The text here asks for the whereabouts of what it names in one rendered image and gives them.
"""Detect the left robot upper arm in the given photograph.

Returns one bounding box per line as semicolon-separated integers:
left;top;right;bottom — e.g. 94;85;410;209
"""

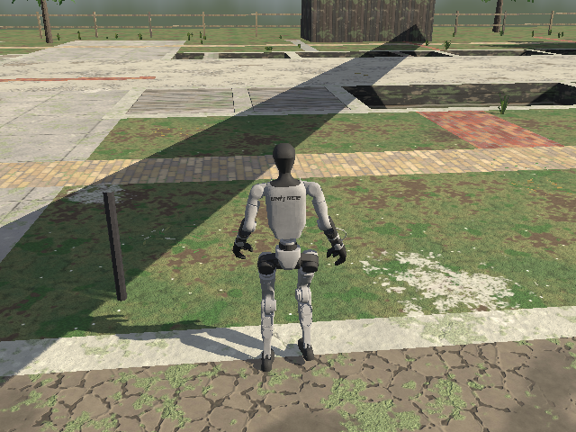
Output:
242;183;266;232

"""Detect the robot right hand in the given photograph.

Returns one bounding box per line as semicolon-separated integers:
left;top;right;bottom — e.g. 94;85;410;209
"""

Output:
327;245;347;266

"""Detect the robot left hand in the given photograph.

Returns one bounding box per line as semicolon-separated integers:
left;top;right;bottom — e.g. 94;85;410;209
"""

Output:
232;242;253;259

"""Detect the left robot thigh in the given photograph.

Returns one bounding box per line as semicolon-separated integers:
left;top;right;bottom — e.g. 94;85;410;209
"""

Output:
257;252;276;315

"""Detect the left robot forearm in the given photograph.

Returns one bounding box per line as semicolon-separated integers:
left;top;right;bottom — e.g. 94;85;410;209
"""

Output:
235;218;251;247

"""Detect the right robot upper arm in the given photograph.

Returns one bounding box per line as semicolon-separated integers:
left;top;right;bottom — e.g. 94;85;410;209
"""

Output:
304;181;332;230

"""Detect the right robot foot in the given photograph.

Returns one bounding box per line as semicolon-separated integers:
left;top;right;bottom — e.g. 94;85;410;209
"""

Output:
298;337;314;361

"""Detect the right robot forearm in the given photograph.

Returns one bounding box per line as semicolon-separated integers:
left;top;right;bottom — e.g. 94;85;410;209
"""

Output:
323;216;344;250

